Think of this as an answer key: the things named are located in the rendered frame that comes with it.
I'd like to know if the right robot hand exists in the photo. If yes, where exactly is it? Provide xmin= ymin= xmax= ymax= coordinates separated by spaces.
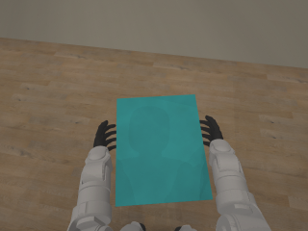
xmin=199 ymin=115 xmax=223 ymax=147

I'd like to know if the carton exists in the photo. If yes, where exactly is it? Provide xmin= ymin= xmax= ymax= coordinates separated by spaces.
xmin=115 ymin=94 xmax=213 ymax=207

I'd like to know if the left robot hand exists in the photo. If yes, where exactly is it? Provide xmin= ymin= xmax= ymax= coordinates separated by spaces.
xmin=93 ymin=120 xmax=116 ymax=151

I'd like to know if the robot left forearm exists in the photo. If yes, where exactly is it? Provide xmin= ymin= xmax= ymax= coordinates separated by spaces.
xmin=66 ymin=145 xmax=113 ymax=231

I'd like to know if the right robot upper arm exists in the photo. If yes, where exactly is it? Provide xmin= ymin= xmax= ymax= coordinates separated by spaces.
xmin=216 ymin=212 xmax=271 ymax=231

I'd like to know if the robot left shin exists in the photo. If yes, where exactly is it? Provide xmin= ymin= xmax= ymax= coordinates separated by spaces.
xmin=131 ymin=221 xmax=142 ymax=229

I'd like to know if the robot right forearm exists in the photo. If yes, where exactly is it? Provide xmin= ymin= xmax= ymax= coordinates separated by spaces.
xmin=208 ymin=139 xmax=268 ymax=224

